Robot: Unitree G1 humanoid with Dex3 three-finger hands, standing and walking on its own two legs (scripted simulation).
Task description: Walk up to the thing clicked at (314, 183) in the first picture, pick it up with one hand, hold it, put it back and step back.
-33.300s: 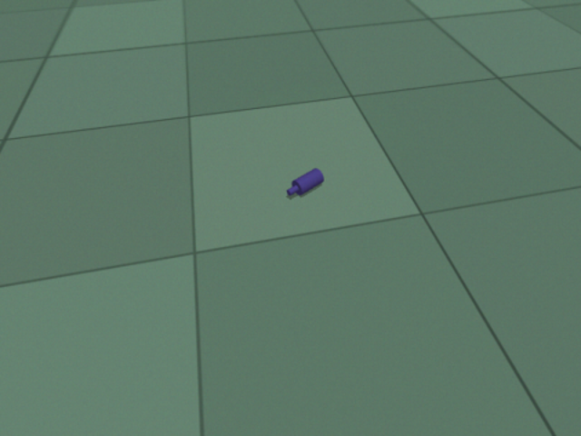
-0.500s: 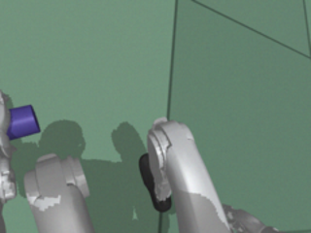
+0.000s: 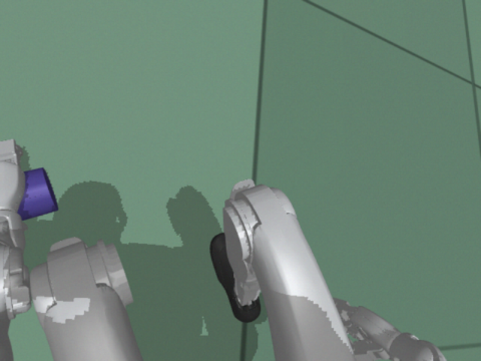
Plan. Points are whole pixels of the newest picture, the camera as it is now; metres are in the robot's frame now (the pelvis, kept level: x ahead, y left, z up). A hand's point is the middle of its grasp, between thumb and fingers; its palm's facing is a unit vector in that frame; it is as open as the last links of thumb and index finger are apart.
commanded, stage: close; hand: left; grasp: from above
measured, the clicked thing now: out of the picture +0.40 +0.28 -0.27
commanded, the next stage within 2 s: settle in 1.12 s
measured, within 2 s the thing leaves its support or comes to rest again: leaves its support in 1.56 s
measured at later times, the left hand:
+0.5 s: hand out of the picture +0.39 +0.26 -0.25, palm faces -0.45 -0.12 -0.89, open 11.3 cm
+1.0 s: hand out of the picture +0.41 +0.26 -0.25, palm faces -0.43 -0.19 -0.88, open 10.7 cm
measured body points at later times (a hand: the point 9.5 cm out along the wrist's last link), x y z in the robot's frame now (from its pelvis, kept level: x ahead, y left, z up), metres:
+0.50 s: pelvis +0.00 +0.00 -0.01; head +0.24 +0.11 +0.36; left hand +0.41 +0.26 -0.20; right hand +0.07 -0.25 -0.08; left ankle +0.06 +0.12 -0.27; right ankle +0.13 -0.15 -0.27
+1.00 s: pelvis +0.00 +0.00 -0.01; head +0.25 +0.11 +0.35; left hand +0.43 +0.27 -0.20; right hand +0.04 -0.27 -0.06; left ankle +0.06 +0.12 -0.27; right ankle +0.13 -0.15 -0.27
